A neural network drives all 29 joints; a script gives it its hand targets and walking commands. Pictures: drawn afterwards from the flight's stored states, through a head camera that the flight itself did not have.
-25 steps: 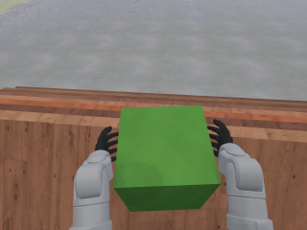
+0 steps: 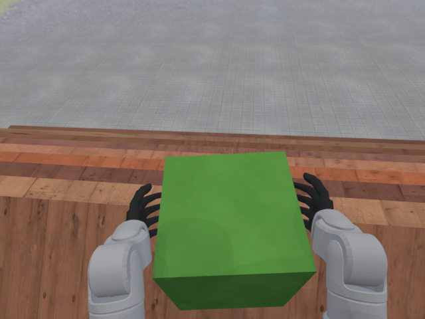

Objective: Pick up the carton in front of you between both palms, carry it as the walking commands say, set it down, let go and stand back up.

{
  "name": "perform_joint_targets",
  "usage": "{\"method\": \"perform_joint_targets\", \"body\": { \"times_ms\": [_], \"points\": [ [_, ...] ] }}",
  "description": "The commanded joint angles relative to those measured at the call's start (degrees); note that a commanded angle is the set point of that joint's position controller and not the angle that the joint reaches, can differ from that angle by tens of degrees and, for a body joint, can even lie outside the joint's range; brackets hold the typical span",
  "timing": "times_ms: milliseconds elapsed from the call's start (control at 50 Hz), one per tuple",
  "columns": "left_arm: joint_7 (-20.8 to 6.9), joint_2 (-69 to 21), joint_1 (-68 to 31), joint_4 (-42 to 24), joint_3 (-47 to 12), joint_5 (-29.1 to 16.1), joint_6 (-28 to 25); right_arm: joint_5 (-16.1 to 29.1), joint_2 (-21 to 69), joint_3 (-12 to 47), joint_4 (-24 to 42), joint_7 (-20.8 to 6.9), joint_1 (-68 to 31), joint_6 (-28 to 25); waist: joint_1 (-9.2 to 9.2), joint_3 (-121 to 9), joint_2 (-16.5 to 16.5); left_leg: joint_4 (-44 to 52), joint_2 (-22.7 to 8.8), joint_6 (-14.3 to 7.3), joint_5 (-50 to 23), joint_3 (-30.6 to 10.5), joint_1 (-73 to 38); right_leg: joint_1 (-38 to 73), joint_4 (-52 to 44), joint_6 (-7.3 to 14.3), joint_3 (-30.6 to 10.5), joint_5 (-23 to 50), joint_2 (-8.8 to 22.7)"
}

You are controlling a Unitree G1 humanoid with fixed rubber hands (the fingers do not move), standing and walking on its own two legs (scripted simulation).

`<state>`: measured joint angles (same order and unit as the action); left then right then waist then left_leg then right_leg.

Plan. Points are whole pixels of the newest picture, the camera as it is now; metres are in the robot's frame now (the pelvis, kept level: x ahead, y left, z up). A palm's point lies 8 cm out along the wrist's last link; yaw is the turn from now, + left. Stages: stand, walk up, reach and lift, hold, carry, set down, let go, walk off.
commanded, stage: carry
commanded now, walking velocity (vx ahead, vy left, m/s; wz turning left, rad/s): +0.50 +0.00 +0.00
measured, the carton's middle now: (228, 236) +0.26 -0.01 +0.02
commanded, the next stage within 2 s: none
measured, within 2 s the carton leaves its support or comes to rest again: neither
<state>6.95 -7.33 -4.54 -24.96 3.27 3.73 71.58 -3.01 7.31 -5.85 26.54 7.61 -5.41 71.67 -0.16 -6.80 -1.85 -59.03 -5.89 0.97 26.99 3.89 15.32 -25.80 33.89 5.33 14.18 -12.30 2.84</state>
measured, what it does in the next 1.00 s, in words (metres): walks ahead: left foot, then right foot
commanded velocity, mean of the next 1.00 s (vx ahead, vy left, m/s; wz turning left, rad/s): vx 0.50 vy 0.00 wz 0.00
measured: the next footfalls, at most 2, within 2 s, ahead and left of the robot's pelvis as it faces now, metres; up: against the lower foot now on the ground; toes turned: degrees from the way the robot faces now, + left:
left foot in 0.40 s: +0.43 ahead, +0.09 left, +0.00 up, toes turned +8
right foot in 0.88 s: +0.70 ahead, -0.07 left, +0.00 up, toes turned -7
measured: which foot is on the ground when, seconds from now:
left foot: up 0.00-0.38, down 0.40-0.86, up 0.88-1.00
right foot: down 0.00-0.42, up 0.44-0.86, down 0.88-1.00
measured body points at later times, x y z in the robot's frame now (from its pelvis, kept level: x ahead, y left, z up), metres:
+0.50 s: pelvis +0.31 +0.03 -0.01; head +0.32 +0.04 +0.44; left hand +0.63 +0.15 +0.08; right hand +0.60 -0.15 +0.09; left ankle +0.39 +0.09 -0.72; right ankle +0.14 -0.08 -0.62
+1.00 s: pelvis +0.61 -0.02 -0.01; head +0.66 -0.03 +0.44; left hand +0.96 +0.15 +0.08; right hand +0.98 -0.15 +0.08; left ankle +0.50 +0.09 -0.61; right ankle +0.66 -0.07 -0.72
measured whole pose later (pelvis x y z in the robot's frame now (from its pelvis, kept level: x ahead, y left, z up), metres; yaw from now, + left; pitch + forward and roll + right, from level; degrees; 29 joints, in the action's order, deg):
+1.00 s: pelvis +0.61 -0.02 -0.01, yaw -2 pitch +4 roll +0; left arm 9.2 -4.2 -32.0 -0.9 12.9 1.6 65.4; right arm -4.0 5.7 -16.3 3.5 7.8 -31.4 64.8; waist 5.9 2.0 -0.2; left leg -77.2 2.2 -2.7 24.6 -0.1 27.9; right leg -26.6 38.1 7.1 8.0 -15.6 -2.8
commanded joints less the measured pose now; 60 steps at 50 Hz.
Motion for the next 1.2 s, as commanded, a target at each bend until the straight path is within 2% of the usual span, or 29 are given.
{"method": "perform_joint_targets", "body": {
  "times_ms": [0, 80, 200, 300, 340, 360, 380, 400, 420, 440, 480, 500, 540, 600, 700, 760, 800, 820, 840, 860, 880, 900, 940, 960, 1020, 1100, 1120, 1160, 1180],
  "points": [
    [-9.3, -49.6, -24.3, -8.3, -37.3, -19.3, -1.3, 19.7, 50.1, 41.1, 3.7, -11.1, -22.6, 0.0, 1.41, -13.3, 4.7, -11.1, -2.1, -2.4, -5.7, -3.4, 25.6, 30.2, -20.5, 4.6, -32.0, 1.9, 19.1],
    [-11.1, -51.7, -27.0, -9.7, -40.2, -21.4, -3.2, 16.7, 53.2, 40.9, 2.3, -10.9, -20.3, -2.8, 1.19, -12.5, 7.1, 1.1, -1.1, -1.6, -12.4, -0.2, 20.8, 24.9, -23.7, 1.9, -19.0, 1.1, 14.7],
    [-11.4, -46.5, -25.7, -8.9, -39.8, -21.6, -3.4, 15.0, 49.2, 40.5, 3.1, -9.5, -19.8, -3.4, 1.77, -7.1, 9.5, 19.2, 1.8, -1.5, -20.1, 5.1, 22.4, 28.0, -21.5, 2.5, -10.5, 13.6, 11.2],
    [-8.7, -39.5, -30.5, -6.0, -36.8, -20.0, -2.2, 16.4, 41.6, 39.0, 2.0, -8.2, -26.9, -1.9, 2.99, -2.7, 10.9, 24.6, 3.1, -3.8, -22.8, 6.9, 19.3, 28.0, -17.6, 2.2, -8.7, 18.1, 11.4],
    [-7.4, -37.1, -33.8, -3.8, -35.9, -19.5, -1.8, 16.0, 38.5, 36.8, -1.0, -7.5, -29.0, -1.6, 1.08, -4.1, 10.3, 26.2, 5.0, -5.2, -19.9, 9.5, 10.6, 25.8, -10.3, 1.1, -6.2, 25.2, 10.8],
    [-6.8, -36.1, -35.4, -2.6, -35.5, -19.0, -1.6, 15.6, 37.0, 35.5, -3.2, -7.1, -29.3, -1.5, -1.47, -7.1, 7.8, 28.6, 7.8, -5.2, -18.4, 12.1, 0.8, 23.2, -1.0, -0.6, -2.6, 29.3, 8.2],
    [-6.1, -35.0, -37.1, -1.2, -34.7, -18.4, -1.5, 15.0, 35.6, 34.2, -5.3, -6.7, -29.5, -1.5, -4.29, -11.8, 3.3, 28.7, 5.4, -5.0, -15.6, 8.5, -12.4, 16.1, 11.0, -2.2, -1.7, 23.4, 5.8],
    [-5.6, -35.2, -38.8, -0.5, -34.2, -18.2, -1.3, 14.3, 33.5, 32.7, -7.0, -6.3, -30.6, -1.6, -4.24, -16.5, -10.5, 36.0, -10.6, -10.3, -6.7, -19.7, -22.1, 2.3, 29.7, -5.2, -2.1, 6.0, 0.1],
    [-5.2, -35.4, -40.4, 1.0, -33.4, -18.3, -1.3, 14.9, 34.7, 32.7, -8.7, -6.1, -32.7, -1.8, -4.71, -16.1, -18.6, 44.3, -16.4, -15.9, -9.3, -38.5, -28.5, -13.1, 40.8, -5.3, -8.8, -16.2, -6.8],
    [-4.8, -37.2, -42.6, 2.0, -33.2, -18.3, -1.8, 16.4, 36.2, 33.6, -8.0, -6.2, -35.5, -2.1, -4.03, -16.1, -13.8, 42.4, -16.6, -16.7, -14.1, -34.2, -27.9, -16.4, 48.1, -3.6, -14.2, -16.2, -2.7],
    [-4.7, -41.3, -45.7, 4.0, -31.9, -17.8, -3.2, 19.7, 42.0, 36.6, -7.3, -7.2, -42.6, -3.6, -3.76, -16.6, -2.3, 37.9, -13.7, -14.7, -22.9, -24.1, -22.1, -17.6, 48.7, -1.5, -15.7, -11.0, 0.7],
    [-4.7, -42.7, -47.1, 5.4, -31.6, -17.1, -4.1, 21.0, 44.6, 37.6, -7.3, -7.7, -46.2, -4.4, -2.73, -16.7, -1.0, 37.7, -12.3, -13.1, -23.3, -19.6, -18.6, -16.3, 45.5, -1.4, -16.0, -8.4, 1.7],
    [-4.5, -43.9, -49.9, 7.8, -31.1, -15.5, -5.9, 22.5, 47.0, 38.4, -8.4, -8.5, -51.9, -6.2, -1.96, -17.2, -2.8, 38.4, -10.8, -11.7, -22.6, -14.7, -14.6, -14.2, 42.0, -1.7, -14.6, -6.1, 1.4],
    [-3.7, -43.0, -53.0, 11.0, -29.9, -13.6, -7.9, 22.3, 46.2, 37.0, -12.6, -8.3, -54.9, -8.0, -1.65, -16.3, -3.9, 37.8, -9.8, -12.7, -24.3, -10.6, -15.4, -18.4, 36.7, -2.3, -13.0, -3.3, 1.4],
    [-2.1, -39.8, -57.7, 14.6, -27.6, -14.0, -8.5, 18.9, 42.0, 31.5, -19.2, -5.8, -55.6, -8.4, -3.63, -13.2, -4.3, 32.9, -7.0, -13.2, -40.2, -4.4, -17.8, -19.1, 18.9, -1.8, -8.9, 3.0, -0.2],
    [-1.9, -39.7, -59.6, 16.3, -26.2, -14.9, -7.6, 17.6, 41.4, 29.4, -21.3, -4.7, -56.1, -7.7, -3.87, -11.2, -5.9, 32.7, -4.7, -10.9, -47.8, -0.3, -15.7, -10.2, 4.7, -1.4, -4.5, 7.9, -3.3],
    [-2.3, -40.4, -60.9, 16.8, -25.5, -15.5, -7.0, 16.8, 42.1, 28.3, -22.5, -4.6, -56.6, -7.2, -0.77, -13.4, -9.2, 27.3, -4.5, -8.3, -59.2, 2.6, -14.6, -0.5, 3.9, -0.4, -3.2, 7.1, -5.4],
    [-2.6, -40.5, -61.1, 17.8, -25.2, -15.7, -6.9, 16.2, 42.4, 27.9, -22.9, -4.5, -57.0, -6.9, 1.94, -16.2, -7.9, 21.1, -3.2, -6.6, -61.5, 4.9, -14.0, 8.4, -0.6, -0.2, -2.1, 8.4, -7.4],
    [-2.9, -41.4, -60.6, 18.5, -25.0, -15.7, -6.8, 15.6, 42.8, 27.8, -22.8, -4.5, -58.5, -6.5, 4.80, -18.7, -4.1, 10.4, -1.8, -5.1, -54.3, 6.7, -11.4, 17.0, -4.7, -0.3, -3.5, 9.0, -6.1],
    [-3.3, -41.0, -59.0, 19.0, -24.3, -15.8, -6.7, 15.2, 43.2, 27.8, -23.2, -4.3, -59.3, -6.2, 12.73, -19.4, 1.8, -3.9, 0.0, -4.2, -47.9, 5.9, -1.3, 28.6, 1.8, -1.9, -3.5, 14.9, -5.1],
    [-3.3, -39.9, -61.1, 19.5, -24.0, -15.9, -6.7, 14.2, 45.1, 27.4, -23.8, -4.3, -55.8, -6.0, 6.57, -22.4, 22.4, -19.8, 11.8, -1.7, -4.0, 3.7, 18.6, 39.2, -6.1, 7.5, -34.9, 17.9, 9.5],
    [-3.8, -43.3, -61.2, 19.7, -25.7, -18.1, -6.6, 12.9, 43.6, 25.9, -22.8, -4.0, -56.3, -5.9, 4.95, -24.3, 23.2, -26.6, 10.8, -2.8, 2.9, -3.5, 25.8, 42.1, -9.0, 12.5, -46.3, 12.8, 15.3],
    [-5.7, -49.3, -66.2, 16.1, -29.3, -22.4, -7.1, 11.4, 45.5, 25.1, -21.6, -3.9, -58.5, -6.4, 6.07, -20.6, 8.0, -25.1, 7.8, -4.0, -0.7, -7.5, 28.2, 36.7, -6.1, 11.4, -38.4, 20.8, 13.3],
    [-6.5, -51.9, -69.3, 14.1, -31.2, -24.2, -7.6, 11.4, 46.8, 25.5, -20.5, -4.0, -59.3, -6.8, 5.13, -19.0, 3.8, -21.0, 6.1, -4.1, -3.5, -8.5, 28.3, 33.3, -5.0, 10.4, -35.2, 19.7, 12.5],
    [-7.5, -54.9, -72.5, 11.1, -34.2, -26.9, -9.0, 11.3, 48.4, 27.1, -18.4, -4.4, -58.7, -8.2, 4.23, -19.2, 4.3, -5.8, 4.7, -3.5, -5.5, -8.1, 24.5, 29.3, -5.2, 9.1, -30.5, 14.5, 10.3],
    [-6.7, -51.1, -67.8, 9.7, -34.7, -25.9, -9.4, 11.8, 46.1, 29.6, -16.1, -4.2, -55.6, -8.7, 5.37, -19.5, 5.8, 4.5, 7.8, -3.8, -6.6, -0.9, 23.7, 31.2, -3.1, 9.2, -25.8, 34.9, 10.4],
    [-6.4, -49.6, -65.4, 10.4, -34.0, -24.7, -9.3, 11.7, 45.5, 30.3, -15.7, -4.1, -55.2, -8.6, 5.92, -22.0, 7.6, -4.5, 6.9, -4.7, -18.0, 0.1, 25.4, 35.5, 2.7, 7.9, -23.3, 40.8, 10.2],
    [-5.9, -47.7, -61.2, 12.5, -32.6, -23.0, -8.7, 11.9, 43.7, 30.9, -15.8, -4.1, -53.7, -8.0, 7.10, -20.9, 7.7, -4.5, 6.7, -5.3, -18.9, 0.2, 34.8, 41.7, 6.7, 7.1, -22.6, 39.8, 8.0],
    [-5.8, -46.3, -59.5, 13.4, -31.6, -22.1, -8.4, 11.9, 43.1, 30.3, -15.7, -4.1, -53.8, -7.7, 10.22, -18.6, 7.4, 3.2, 5.2, -4.4, -26.7, -3.2, 44.4, 48.6, 11.1, 5.3, -22.5, 25.5, 4.2]
  ]
}}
